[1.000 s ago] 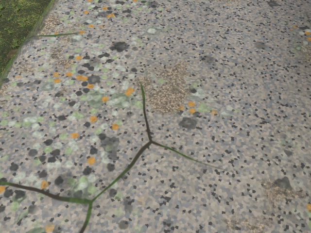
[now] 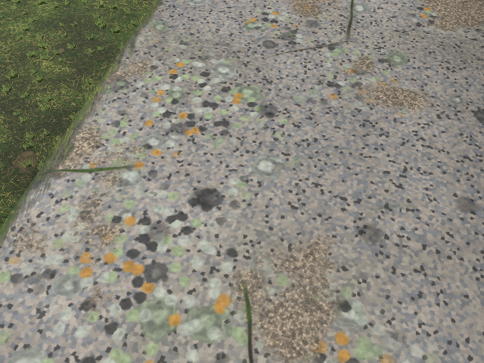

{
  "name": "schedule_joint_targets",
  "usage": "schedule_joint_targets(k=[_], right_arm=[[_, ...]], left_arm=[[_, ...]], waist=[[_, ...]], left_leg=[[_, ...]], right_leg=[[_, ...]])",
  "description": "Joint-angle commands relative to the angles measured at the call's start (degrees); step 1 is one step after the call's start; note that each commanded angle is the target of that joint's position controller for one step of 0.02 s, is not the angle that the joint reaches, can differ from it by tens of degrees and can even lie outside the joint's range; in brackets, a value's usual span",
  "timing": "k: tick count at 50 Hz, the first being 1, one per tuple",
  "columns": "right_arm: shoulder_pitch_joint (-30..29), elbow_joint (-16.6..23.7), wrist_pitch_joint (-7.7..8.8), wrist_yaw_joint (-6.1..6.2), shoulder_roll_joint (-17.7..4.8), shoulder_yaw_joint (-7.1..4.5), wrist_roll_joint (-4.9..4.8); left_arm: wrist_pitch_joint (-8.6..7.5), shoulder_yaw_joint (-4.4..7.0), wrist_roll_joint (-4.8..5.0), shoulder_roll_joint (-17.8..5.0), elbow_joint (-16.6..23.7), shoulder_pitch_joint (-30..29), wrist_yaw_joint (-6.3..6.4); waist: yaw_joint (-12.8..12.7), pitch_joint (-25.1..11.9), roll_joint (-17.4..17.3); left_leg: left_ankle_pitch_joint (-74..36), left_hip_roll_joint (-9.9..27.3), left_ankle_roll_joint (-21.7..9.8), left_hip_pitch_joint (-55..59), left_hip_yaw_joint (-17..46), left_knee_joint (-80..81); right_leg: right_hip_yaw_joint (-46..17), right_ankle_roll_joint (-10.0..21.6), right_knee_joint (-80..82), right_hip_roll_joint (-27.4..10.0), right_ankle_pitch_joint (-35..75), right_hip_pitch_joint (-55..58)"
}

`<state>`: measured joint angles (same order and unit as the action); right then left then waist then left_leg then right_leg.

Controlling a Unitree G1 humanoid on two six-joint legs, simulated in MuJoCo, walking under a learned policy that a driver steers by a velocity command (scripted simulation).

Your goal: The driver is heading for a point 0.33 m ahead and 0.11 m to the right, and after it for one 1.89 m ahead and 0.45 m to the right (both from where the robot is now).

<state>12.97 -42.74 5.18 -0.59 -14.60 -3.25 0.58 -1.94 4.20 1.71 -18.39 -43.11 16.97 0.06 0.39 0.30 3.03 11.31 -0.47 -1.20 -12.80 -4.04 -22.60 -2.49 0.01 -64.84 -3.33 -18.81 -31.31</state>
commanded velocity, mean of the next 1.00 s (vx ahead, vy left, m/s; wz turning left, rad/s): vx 0.50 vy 0.00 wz -0.45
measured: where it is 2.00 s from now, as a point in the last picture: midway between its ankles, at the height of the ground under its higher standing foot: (324, 192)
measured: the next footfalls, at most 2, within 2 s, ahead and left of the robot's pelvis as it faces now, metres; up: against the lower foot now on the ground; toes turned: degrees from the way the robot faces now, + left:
right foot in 0.32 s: +0.31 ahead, -0.17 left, +0.00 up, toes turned -14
left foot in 0.80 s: +0.64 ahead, -0.08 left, +0.00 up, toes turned -31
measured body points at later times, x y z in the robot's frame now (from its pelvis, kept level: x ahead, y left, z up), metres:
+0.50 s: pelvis +0.26 -0.09 +0.00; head +0.30 -0.11 +0.44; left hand +0.45 +0.14 -0.10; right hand +0.32 -0.40 -0.11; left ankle +0.31 +0.08 -0.66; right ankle +0.27 -0.16 -0.74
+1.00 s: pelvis +0.54 -0.13 +0.00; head +0.57 -0.13 +0.45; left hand +0.80 +0.04 -0.10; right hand +0.48 -0.41 -0.11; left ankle +0.61 -0.06 -0.74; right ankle +0.49 -0.27 -0.67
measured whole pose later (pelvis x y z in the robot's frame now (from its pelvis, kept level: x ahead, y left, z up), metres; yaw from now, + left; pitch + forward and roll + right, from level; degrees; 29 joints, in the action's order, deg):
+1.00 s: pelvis +0.54 -0.13 +0.00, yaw -26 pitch +1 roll +0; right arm 18.1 -45.2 4.6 -1.5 -15.4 -2.8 -0.2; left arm -3.8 2.9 -0.3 -16.9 -38.8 13.1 0.2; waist 2.4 1.1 2.0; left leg 9.7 -3.8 -3.0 -13.7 2.8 -22.1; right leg -2.7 0.4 -58.3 -1.7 -19.2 -29.9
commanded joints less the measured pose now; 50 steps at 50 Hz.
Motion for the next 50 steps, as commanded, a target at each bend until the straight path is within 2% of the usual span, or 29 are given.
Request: schedule_joint_targets(k=[1,6,11,13,14,15,16,17,18,19,20,21,22,23,26,31,33,36,38,39,40,41,42,43,44,45,47,48,50], right_arm=[[-1.65,2.12,1.46,0.27,-7.06,-2.05,0.01],[-0.2,0.06,1.02,0.9,-10.01,-2.89,-0.31],[3.48,-2.18,-0.37,0.97,-12.9,-3.82,-1.75],[3.49,-2.36,-1.15,1.19,-14.65,-4.33,-2.23],[3.32,-2.32,-1.63,1.36,-15.45,-4.54,-2.47],[2.88,-2.13,-2.0,1.58,-14.86,-4.23,-2.59],[4.16,-1.31,-1.75,1.8,-12.4,-3.17,-1.18],[9.34,2.36,-0.33,1.04,-3.99,-0.4,1.13],[3.76,2.66,1.7,0.28,-8.86,-0.95,-1.0],[-1.64,4.33,2.61,-0.1,-11.48,-1.67,-3.08],[-2.42,4.37,3.12,0.21,-10.55,-1.23,-2.42],[-2.21,3.68,3.13,0.67,-10.53,-1.43,-0.88],[-1.03,3.32,2.54,0.72,-10.92,-1.77,-0.29],[-0.37,3.26,1.84,0.65,-10.72,-1.87,-0.11],[-2.19,3.79,0.49,0.78,-8.25,-1.21,0.53],[-13.21,6.33,0.85,-0.09,-5.67,0.13,-0.08],[-15.67,7.22,1.23,-0.56,-6.5,-0.04,-0.76],[-15.08,7.22,1.86,-1.21,-8.46,-0.77,-0.93],[-11.38,6.34,2.29,-1.24,-9.07,-1.32,-0.79],[-6.87,5.15,2.5,-0.94,-10.11,-2.05,-0.36],[0.44,4.4,2.77,-0.6,-12.4,-2.78,0.52],[8.07,2.34,2.14,-0.56,-17.78,-4.32,1.07],[10.73,0.61,1.78,-1.37,-14.82,-3.82,-0.82],[7.75,1.1,1.52,-1.37,-11.2,-2.62,-1.67],[4.34,1.98,0.97,-1.29,-9.78,-1.98,-1.17],[2.33,2.14,0.51,-1.29,-8.92,-1.57,-0.73],[0.97,2.46,0.4,-1.08,-7.57,-0.91,-0.36],[1.22,2.34,0.37,-0.92,-7.57,-0.91,-0.68],[2.25,1.76,0.21,-0.3,-9.3,-1.45,-1.35]], left_arm=[[0.36,0.38,-0.34,-1.31,5.3,-0.9,-0.34],[-0.1,-0.58,-0.5,0.02,7.87,-8.53,-1.95],[0.07,-0.48,-0.44,-1.13,11.62,-15.77,-3.4],[0.32,0.39,-0.73,-2.84,12.25,-14.33,-3.59],[0.53,1.35,-0.81,-4.46,11.55,-10.11,-3.46],[0.75,3.01,-0.61,-7.08,9.22,-1.2,-2.98],[1.39,5.02,-0.33,-11.64,6.83,8.63,-1.81],[0.93,5.54,0.15,-18.32,7.57,5.81,-1.45],[0.0,4.16,-0.2,-13.74,9.51,7.82,-1.8],[-0.86,3.16,-0.71,-10.51,8.53,6.15,-2.01],[-1.26,2.69,-0.61,-9.15,8.59,3.14,-1.93],[-1.28,2.14,-0.88,-7.45,9.22,-0.88,-1.75],[-1.33,1.58,-1.61,-6.08,10.22,-3.34,-1.52],[-1.38,1.5,-1.88,-5.9,10.61,-4.37,-1.34],[-1.75,1.82,-1.35,-7.03,9.51,-3.32,-0.38],[-1.12,2.3,-0.6,-8.23,7.19,0.96,0.76],[-0.9,2.45,-0.29,-8.48,6.1,3.03,0.81],[-0.54,2.17,-0.34,-7.22,4.99,4.25,1.01],[-0.19,2.06,-0.63,-6.67,4.47,3.95,0.97],[-0.15,1.54,-0.84,-5.24,4.51,3.93,0.83],[-0.27,0.44,-1.38,-2.61,5.2,3.82,0.62],[-0.87,-0.48,-0.23,0.11,5.68,11.23,0.7],[-1.38,-0.46,0.01,-2.39,5.43,11.55,0.85],[-1.56,0.51,0.22,-6.32,5.96,5.69,0.66],[-1.74,0.45,-0.47,-6.6,7.03,0.4,0.64],[-2.27,0.4,-1.45,-6.0,8.09,-3.04,0.54],[-2.82,0.35,-2.1,-4.17,8.22,-2.9,0.31],[-2.93,0.12,-2.17,-3.17,8.18,-2.49,0.19],[-3.12,-0.55,-2.45,-1.63,8.91,-4.64,0.11]], waist=[[-0.5,1.17,-8.21],[1.75,2.52,-6.1],[3.46,4.53,-5.77],[1.52,2.3,-7.37],[-1.23,-0.69,-7.97],[-6.27,-5.31,-6.95],[-10.14,-10.75,-1.68],[-2.31,-15.18,14.03],[-7.22,-22.56,6.94],[-7.71,-13.93,3.82],[-5.32,-8.95,-0.05],[-2.78,-5.84,-1.81],[-0.63,-4.75,-0.84],[0.41,-4.39,-0.17],[0.71,-2.4,-1.04],[-3.53,0.13,0.79],[-4.44,0.46,1.3],[-3.9,0.05,2.71],[-1.9,-0.41,4.36],[0.3,-2.77,4.16],[3.71,-9.57,0.99],[2.63,-18.07,-14.1],[3.49,-17.22,-19.27],[4.1,-8.99,-12.85],[3.63,-4.29,-8.36],[2.84,-0.33,-6.53],[0.48,0.17,-8.43],[-0.02,-0.57,-9.2],[0.19,-0.72,-9.15]], left_leg=[[-9.91,16.29,-10.13,5.65,11.41,14.04],[-14.61,14.64,-8.52,6.77,0.83,14.58],[-18.29,16.99,-6.41,14.07,-3.35,11.75],[-35.28,17.07,-5.18,16.62,-5.47,5.02],[-44.58,16.42,-4.4,16.65,-6.77,-2.26],[-47.23,14.46,-2.75,12.77,-8.7,-13.97],[-31.86,12.21,-0.07,-0.98,-8.86,-31.34],[21.2,0.31,3.54,-26.5,-3.83,-51.61],[23.08,-0.13,2.69,-32.0,9.16,-57.45],[17.31,2.33,1.54,-36.5,9.1,-56.59],[12.29,4.74,0.89,-34.64,8.85,-51.75],[9.34,6.44,1.22,-30.63,8.9,-46.8],[7.34,7.55,1.46,-26.3,9.38,-44.14],[6.41,7.55,2.04,-23.97,9.22,-42.27],[1.81,6.44,4.53,-22.58,7.55,-34.42],[-15.81,2.21,5.46,-17.41,6.92,-13.39],[-16.96,1.26,5.06,-15.76,7.72,-9.93],[-13.31,1.38,3.28,-14.7,8.82,-6.34],[-9.43,1.12,1.13,-10.04,7.2,-4.56],[-8.64,0.8,-0.61,-3.02,6.22,-2.9],[-8.22,7.43,-4.17,9.51,12.27,-4.49],[1.66,18.82,-13.89,29.71,35.22,-2.13],[16.17,22.16,-16.26,31.87,50.99,5.7],[21.19,20.61,-14.23,25.86,46.3,7.06],[16.92,17.99,-12.64,18.92,39.13,7.5],[10.68,15.73,-12.68,12.53,34.42,8.66],[0.65,11.83,-11.99,6.84,29.04,10.22],[-2.82,10.93,-12.31,6.02,27.27,10.6],[-8.01,10.28,-13.12,4.01,23.97,11.34]], right_leg=[[-3.27,-0.99,2.23,-4.26,5.44,-9.99],[-0.15,-0.44,18.39,-3.42,19.19,-7.21],[3.52,2.64,27.0,-1.79,15.9,-6.44],[6.68,4.91,28.06,1.43,9.9,-1.28],[8.5,6.35,28.67,3.96,7.66,5.07],[9.36,8.38,31.94,6.79,10.46,17.73],[0.13,11.43,32.5,2.35,11.89,35.81],[-33.55,21.98,38.99,-12.53,1.66,52.41],[-45.71,23.74,47.24,-15.95,-6.59,54.81],[-37.62,20.68,48.3,-14.43,-2.85,49.56],[-30.7,18.76,48.04,-11.91,2.54,41.2],[-25.36,17.29,48.19,-9.73,9.2,33.3],[-21.96,16.8,49.3,-8.07,14.64,27.77],[-20.83,17.07,50.45,-7.43,17.37,24.59],[-15.63,17.34,51.91,-5.46,23.33,18.4],[-12.29,13.17,51.09,-1.62,15.72,15.21],[-14.81,12.65,49.75,-2.7,13.09,16.58],[-18.79,11.65,45.16,-5.09,11.86,22.42],[-19.71,10.48,41.69,-5.46,15.69,24.18],[-18.38,9.15,36.77,-3.05,20.87,23.87],[-15.04,7.11,24.01,-0.11,18.66,19.54],[-7.03,2.11,3.75,8.01,4.18,1.08],[-7.71,1.07,-5.47,8.4,-14.27,-9.44],[-8.42,1.34,-8.97,5.2,-10.62,-13.81],[-5.27,1.48,-7.94,2.69,-6.44,-13.39],[-3.88,1.52,-4.3,1.19,-3.47,-12.9],[-3.24,1.09,2.5,-0.79,0.1,-7.54],[-2.47,0.56,5.48,-0.8,0.1,-6.11],[-0.87,-0.82,13.17,-0.21,1.59,-4.39]])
